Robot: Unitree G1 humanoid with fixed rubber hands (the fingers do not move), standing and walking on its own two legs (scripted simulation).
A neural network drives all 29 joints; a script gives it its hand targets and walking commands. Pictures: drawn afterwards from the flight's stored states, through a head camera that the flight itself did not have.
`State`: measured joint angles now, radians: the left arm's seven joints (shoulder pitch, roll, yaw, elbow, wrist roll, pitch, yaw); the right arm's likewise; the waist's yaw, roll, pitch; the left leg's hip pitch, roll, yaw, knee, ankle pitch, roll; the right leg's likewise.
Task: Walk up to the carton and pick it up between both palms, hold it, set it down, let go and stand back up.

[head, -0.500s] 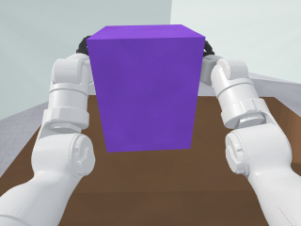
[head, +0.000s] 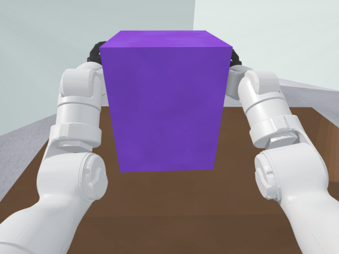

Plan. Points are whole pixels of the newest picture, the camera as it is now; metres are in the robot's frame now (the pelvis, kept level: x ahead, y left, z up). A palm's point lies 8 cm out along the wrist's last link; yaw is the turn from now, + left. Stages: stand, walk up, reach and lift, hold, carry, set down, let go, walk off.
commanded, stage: hold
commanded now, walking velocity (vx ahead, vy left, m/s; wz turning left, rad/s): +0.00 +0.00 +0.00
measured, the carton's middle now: (165, 97) +0.37 +0.00 +0.28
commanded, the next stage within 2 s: none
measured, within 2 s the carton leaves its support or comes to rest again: neither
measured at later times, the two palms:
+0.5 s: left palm (96, 75) +0.37 +0.14 +0.33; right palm (234, 77) +0.36 -0.15 +0.33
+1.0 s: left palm (94, 71) +0.37 +0.14 +0.34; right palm (235, 74) +0.36 -0.15 +0.34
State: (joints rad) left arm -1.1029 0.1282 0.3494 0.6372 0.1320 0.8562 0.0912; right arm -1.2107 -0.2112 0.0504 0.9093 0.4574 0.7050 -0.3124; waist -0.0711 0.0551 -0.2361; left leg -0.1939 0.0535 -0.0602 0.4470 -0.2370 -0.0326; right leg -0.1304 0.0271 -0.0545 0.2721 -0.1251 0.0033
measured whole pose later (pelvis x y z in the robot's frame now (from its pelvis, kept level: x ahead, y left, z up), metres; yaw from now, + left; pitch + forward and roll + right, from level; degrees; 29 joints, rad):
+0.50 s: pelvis +0.00 +0.00 +0.00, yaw +0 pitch -2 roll -2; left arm -1.08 0.12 0.37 0.59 0.14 0.87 0.08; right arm -1.21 -0.21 0.05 0.89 0.46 0.71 -0.32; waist -0.09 0.05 -0.22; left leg -0.18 0.05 -0.06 0.45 -0.24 -0.03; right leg -0.12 0.03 -0.05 0.28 -0.13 0.00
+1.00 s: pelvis -0.01 +0.00 +0.00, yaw +0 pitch -2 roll -2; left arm -1.13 0.14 0.35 0.67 0.13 0.85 0.08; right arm -1.24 -0.20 0.02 0.93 0.45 0.71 -0.31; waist -0.08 0.04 -0.24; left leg -0.20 0.05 -0.07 0.45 -0.23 -0.04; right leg -0.13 0.03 -0.06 0.28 -0.12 0.00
